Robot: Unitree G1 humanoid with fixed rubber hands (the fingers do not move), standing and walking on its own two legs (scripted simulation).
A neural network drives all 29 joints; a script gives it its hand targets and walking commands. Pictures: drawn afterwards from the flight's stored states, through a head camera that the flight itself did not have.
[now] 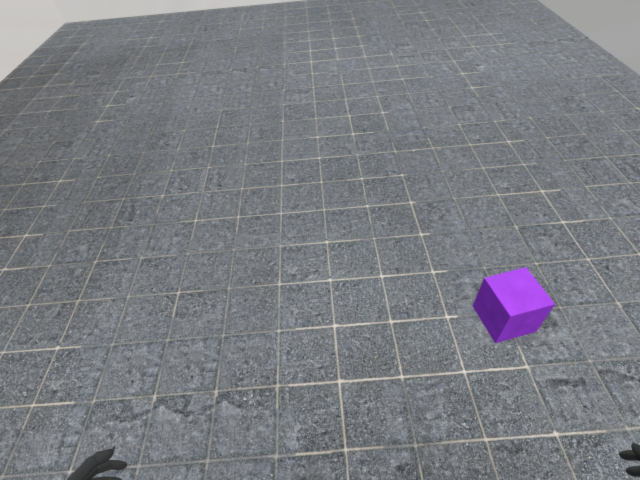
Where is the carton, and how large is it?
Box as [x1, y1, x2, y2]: [473, 267, 554, 342]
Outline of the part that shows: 525,267 484,278 474,301 473,307 495,342 535,331 554,305 554,303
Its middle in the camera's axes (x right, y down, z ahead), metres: +0.64 +0.23 +1.29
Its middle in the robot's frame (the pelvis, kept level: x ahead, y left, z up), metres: +0.78 -0.54 -0.67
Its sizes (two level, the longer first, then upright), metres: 0.151 0.150 0.172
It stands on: the floor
